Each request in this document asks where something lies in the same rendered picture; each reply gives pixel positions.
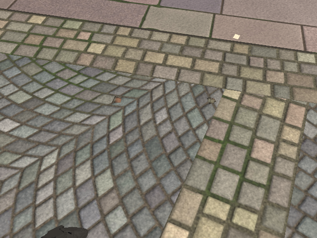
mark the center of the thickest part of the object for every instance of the robot left hand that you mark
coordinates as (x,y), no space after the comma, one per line
(66,232)

